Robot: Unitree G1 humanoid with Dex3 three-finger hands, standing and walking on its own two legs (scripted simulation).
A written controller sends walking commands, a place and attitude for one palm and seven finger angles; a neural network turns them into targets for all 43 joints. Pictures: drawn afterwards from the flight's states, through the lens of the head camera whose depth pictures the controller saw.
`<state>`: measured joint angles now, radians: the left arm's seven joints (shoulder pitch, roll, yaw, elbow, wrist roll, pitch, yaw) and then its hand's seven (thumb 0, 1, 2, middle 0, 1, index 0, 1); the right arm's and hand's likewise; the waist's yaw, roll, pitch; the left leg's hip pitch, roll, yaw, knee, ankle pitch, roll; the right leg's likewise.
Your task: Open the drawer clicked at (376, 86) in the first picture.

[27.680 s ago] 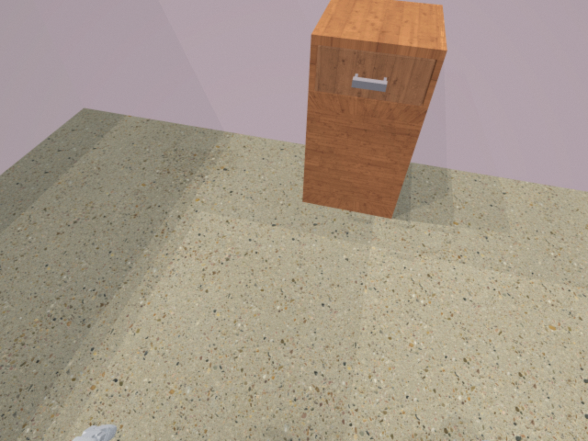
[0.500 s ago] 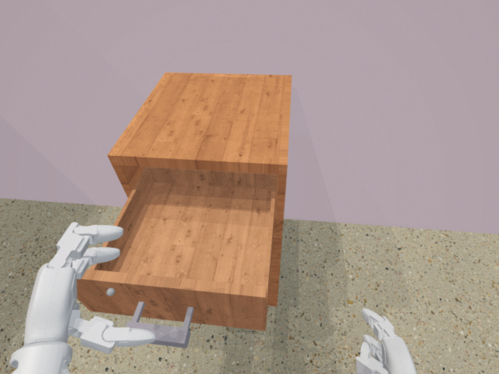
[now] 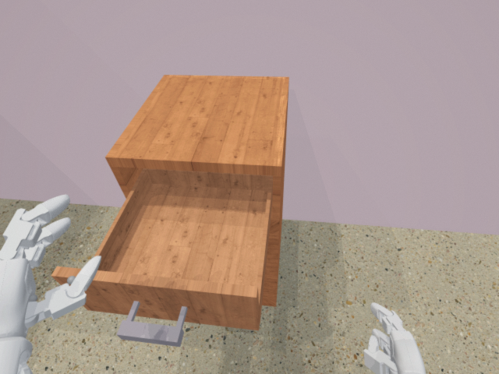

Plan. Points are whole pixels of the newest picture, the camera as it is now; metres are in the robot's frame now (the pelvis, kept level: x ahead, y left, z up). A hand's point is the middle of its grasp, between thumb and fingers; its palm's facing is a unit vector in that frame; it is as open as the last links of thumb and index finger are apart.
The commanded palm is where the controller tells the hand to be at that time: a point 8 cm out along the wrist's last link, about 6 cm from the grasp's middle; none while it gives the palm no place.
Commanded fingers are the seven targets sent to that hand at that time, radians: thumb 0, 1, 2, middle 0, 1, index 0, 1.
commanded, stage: draw the hand back to the body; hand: left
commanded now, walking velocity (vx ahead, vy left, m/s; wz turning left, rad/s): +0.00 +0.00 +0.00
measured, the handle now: (155, 321) +0.23 +0.22 -0.11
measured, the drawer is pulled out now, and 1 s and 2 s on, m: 0.30 0.30 0.30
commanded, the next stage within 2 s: step back with the hand held close in 0.30 s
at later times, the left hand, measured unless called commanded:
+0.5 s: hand (67, 276) +0.18 +0.23 +0.17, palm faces +0.40 -0.79 -0.46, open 7.5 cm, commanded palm +0.12 +0.27 +0.17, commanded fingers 0.00 0.90 0.90 -0.20 -0.30 -0.20 -0.30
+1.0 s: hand (35, 315) +0.14 +0.25 +0.15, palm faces +0.34 -0.80 -0.50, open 7.4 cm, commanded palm +0.08 +0.29 +0.17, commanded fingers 0.00 0.90 0.90 -0.20 -0.30 -0.20 -0.30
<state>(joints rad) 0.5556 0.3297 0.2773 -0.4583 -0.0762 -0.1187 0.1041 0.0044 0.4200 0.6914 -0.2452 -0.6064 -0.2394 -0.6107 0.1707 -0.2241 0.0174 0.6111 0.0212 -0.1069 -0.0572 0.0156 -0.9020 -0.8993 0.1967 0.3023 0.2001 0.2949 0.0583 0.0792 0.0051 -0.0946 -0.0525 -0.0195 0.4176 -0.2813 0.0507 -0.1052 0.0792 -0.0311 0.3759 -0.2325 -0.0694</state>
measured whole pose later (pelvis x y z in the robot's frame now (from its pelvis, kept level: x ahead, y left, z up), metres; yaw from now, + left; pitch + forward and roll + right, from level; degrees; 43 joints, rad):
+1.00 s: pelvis -0.06 +0.01 -0.01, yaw -1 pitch +2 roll +0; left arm 0.65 0.41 0.39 -0.61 -0.03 -0.19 0.15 0.02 0.89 0.89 -0.21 -0.30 -0.21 -0.31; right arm 0.18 -0.19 0.00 0.54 -0.01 -0.06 -0.06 0.01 -0.90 -0.90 0.20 0.30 0.20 0.29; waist -0.01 -0.02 0.01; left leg -0.33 -0.08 0.02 0.54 -0.24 0.08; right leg -0.37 0.05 -0.01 0.57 -0.25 -0.03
